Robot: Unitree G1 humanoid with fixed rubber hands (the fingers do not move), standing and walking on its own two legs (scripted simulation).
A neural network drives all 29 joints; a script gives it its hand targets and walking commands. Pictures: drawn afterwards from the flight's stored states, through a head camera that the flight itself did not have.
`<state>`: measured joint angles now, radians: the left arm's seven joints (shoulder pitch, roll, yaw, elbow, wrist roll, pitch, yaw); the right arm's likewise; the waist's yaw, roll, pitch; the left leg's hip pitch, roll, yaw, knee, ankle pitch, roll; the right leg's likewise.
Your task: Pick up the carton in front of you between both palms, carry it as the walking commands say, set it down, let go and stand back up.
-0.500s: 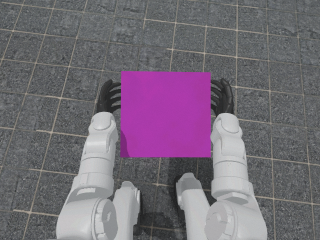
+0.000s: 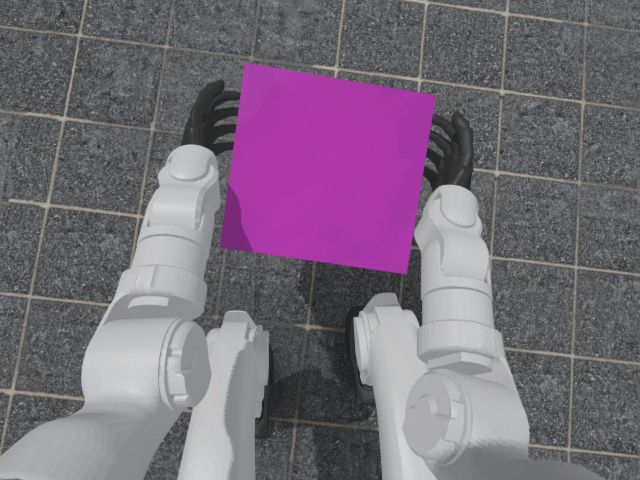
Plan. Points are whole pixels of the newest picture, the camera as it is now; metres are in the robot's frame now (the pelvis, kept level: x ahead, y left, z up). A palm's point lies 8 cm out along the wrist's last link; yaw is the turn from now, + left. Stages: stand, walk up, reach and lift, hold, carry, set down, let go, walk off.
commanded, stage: set down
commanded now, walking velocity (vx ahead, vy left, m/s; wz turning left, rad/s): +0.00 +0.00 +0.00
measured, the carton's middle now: (321, 181) +0.47 -0.04 -0.19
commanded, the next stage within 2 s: none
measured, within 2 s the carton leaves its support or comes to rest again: rests again in 1.36 s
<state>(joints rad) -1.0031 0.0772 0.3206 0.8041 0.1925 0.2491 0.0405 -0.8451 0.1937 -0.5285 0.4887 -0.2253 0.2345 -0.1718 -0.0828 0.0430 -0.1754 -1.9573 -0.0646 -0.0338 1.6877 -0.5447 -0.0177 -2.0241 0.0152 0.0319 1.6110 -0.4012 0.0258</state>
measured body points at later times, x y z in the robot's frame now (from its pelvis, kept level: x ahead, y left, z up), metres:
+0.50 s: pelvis -0.02 +0.02 -0.10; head +0.33 +0.04 +0.19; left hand +0.54 +0.09 -0.27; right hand +0.46 -0.20 -0.24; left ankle +0.08 +0.12 -0.48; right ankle +0.12 -0.13 -0.48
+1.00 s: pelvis -0.02 +0.03 -0.13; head +0.33 +0.05 +0.15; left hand +0.55 +0.08 -0.31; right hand +0.47 -0.21 -0.27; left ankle +0.08 +0.12 -0.48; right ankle +0.12 -0.13 -0.48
